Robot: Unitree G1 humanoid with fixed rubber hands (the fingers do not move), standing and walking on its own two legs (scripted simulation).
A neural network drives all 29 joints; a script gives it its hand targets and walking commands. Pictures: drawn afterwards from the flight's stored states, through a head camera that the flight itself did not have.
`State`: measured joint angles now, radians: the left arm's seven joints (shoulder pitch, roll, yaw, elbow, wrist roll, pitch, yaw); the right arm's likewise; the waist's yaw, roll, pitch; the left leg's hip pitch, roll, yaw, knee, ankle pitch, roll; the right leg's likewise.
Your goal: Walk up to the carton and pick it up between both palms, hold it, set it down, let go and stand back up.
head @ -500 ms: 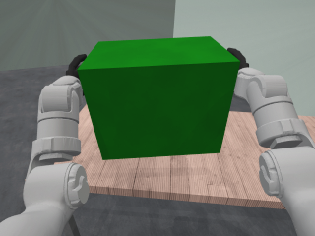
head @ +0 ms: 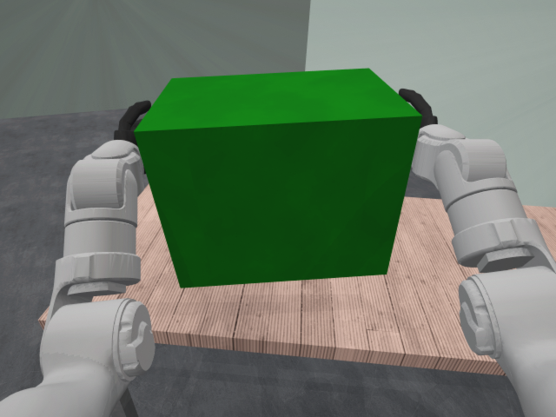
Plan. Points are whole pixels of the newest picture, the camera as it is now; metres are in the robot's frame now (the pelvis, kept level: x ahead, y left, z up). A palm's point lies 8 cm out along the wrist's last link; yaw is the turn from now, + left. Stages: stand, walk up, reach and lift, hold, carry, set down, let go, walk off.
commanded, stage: hold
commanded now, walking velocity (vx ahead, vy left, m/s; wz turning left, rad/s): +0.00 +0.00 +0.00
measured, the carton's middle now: (277, 174) +0.39 +0.00 +0.25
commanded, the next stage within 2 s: none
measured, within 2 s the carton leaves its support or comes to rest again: neither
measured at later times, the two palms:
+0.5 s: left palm (128, 156) +0.36 +0.19 +0.29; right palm (423, 143) +0.36 -0.19 +0.31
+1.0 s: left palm (126, 152) +0.36 +0.19 +0.29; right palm (422, 139) +0.36 -0.19 +0.31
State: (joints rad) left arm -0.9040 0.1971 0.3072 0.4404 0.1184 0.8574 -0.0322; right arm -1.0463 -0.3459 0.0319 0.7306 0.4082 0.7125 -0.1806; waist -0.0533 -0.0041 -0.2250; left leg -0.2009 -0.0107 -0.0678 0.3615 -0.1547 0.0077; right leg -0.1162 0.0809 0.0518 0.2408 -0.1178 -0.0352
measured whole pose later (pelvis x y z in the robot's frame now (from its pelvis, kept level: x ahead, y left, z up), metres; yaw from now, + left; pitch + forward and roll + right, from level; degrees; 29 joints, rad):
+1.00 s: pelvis -0.01 +0.00 +0.00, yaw +0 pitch +0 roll -1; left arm -0.95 0.21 0.31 0.50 0.12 0.85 -0.04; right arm -1.08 -0.34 0.01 0.79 0.39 0.71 -0.17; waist -0.05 -0.01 -0.23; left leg -0.21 -0.01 -0.07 0.36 -0.14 0.01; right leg -0.13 0.08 0.06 0.25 -0.11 -0.04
